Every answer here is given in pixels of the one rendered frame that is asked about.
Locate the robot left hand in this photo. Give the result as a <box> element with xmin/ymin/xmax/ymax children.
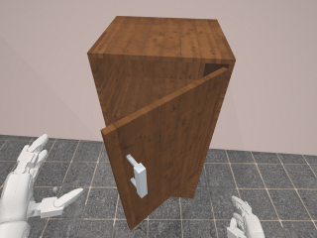
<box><xmin>0</xmin><ymin>134</ymin><xmax>84</xmax><ymax>224</ymax></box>

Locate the cupboard door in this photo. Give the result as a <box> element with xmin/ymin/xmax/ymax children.
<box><xmin>100</xmin><ymin>67</ymin><xmax>228</xmax><ymax>230</ymax></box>

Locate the handle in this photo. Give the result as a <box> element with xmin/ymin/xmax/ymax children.
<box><xmin>126</xmin><ymin>154</ymin><xmax>148</xmax><ymax>198</ymax></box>

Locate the left robot forearm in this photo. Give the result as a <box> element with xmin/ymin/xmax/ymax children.
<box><xmin>0</xmin><ymin>220</ymin><xmax>31</xmax><ymax>238</ymax></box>

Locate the robot right hand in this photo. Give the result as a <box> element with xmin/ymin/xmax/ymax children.
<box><xmin>227</xmin><ymin>195</ymin><xmax>265</xmax><ymax>238</ymax></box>

